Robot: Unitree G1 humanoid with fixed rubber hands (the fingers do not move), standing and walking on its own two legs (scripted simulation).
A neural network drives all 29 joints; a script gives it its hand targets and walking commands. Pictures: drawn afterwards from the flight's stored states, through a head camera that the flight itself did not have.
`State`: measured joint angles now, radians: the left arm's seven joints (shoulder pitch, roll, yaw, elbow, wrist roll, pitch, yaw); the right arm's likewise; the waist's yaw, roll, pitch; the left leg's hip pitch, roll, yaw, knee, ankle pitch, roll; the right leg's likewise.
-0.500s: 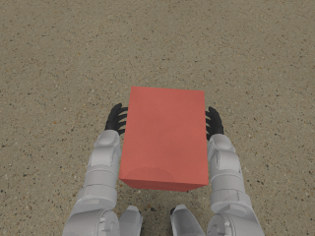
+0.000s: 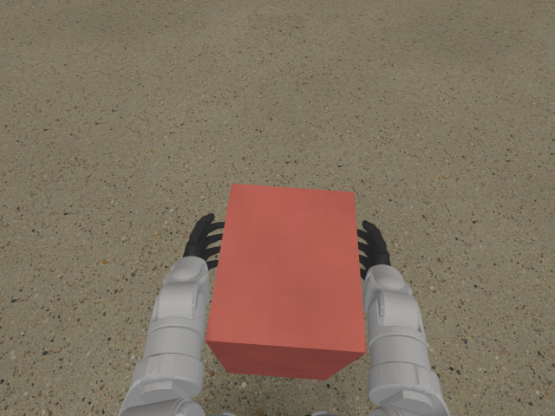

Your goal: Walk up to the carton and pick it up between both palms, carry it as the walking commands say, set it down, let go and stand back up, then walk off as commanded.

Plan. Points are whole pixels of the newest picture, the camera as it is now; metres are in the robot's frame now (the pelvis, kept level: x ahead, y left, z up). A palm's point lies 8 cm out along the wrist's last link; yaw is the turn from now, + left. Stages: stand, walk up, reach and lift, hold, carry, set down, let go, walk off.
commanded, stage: reach and lift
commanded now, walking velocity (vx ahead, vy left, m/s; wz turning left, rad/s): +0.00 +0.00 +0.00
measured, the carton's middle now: (283, 292) +0.31 -0.01 -0.07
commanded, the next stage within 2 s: hold in 1.54 s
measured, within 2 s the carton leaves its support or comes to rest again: neither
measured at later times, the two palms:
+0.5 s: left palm (187, 255) +0.31 +0.13 +0.06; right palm (390, 266) +0.30 -0.15 +0.05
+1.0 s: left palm (180, 255) +0.31 +0.13 +0.06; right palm (387, 265) +0.30 -0.14 +0.06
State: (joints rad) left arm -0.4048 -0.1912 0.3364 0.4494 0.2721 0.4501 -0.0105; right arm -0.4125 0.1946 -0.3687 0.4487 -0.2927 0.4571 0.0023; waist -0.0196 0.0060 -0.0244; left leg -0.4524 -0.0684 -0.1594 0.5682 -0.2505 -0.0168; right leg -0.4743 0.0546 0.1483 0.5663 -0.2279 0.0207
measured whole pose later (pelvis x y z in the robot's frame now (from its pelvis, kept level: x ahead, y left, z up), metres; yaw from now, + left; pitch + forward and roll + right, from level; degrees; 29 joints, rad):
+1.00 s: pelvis +0.00 +0.00 +0.01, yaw -1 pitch -7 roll +0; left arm -0.38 -0.19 0.29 0.32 0.27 0.72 0.00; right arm -0.37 0.17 -0.27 0.32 -0.27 0.72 -0.02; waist 0.00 0.01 0.05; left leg -0.09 -0.04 -0.14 0.41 -0.21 -0.01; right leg -0.11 0.05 0.15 0.40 -0.18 0.01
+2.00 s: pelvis -0.01 +0.00 +0.01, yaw +0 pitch -9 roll +0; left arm -0.34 -0.17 0.25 0.31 0.26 0.76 0.00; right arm -0.33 0.17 -0.24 0.31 -0.27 0.76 -0.03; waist 0.00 0.00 0.04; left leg -0.05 -0.04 -0.14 0.43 -0.21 -0.01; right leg -0.07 0.05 0.13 0.42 -0.19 0.01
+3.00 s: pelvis -0.01 +0.01 +0.00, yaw +3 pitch +0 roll +1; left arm -0.27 -0.15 0.13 0.12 0.20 0.83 0.05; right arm -0.25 0.15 -0.16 0.11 -0.19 0.83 -0.07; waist -0.02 -0.02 -0.08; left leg -0.32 -0.03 -0.03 0.58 -0.34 0.01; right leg -0.31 -0.01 0.09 0.55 -0.24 0.04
